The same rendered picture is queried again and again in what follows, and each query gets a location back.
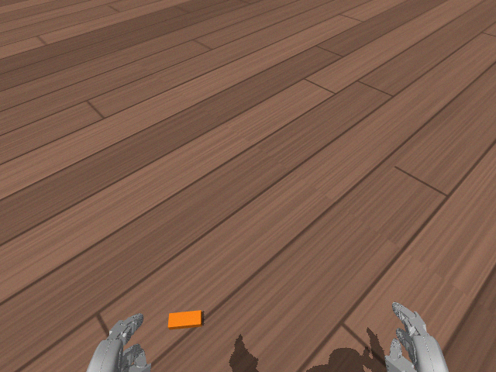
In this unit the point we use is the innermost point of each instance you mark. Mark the left robot hand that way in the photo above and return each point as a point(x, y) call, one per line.
point(109, 355)

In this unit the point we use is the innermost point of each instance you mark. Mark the small box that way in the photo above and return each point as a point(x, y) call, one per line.
point(182, 320)

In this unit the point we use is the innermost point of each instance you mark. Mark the right robot hand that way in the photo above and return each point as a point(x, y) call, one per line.
point(423, 350)

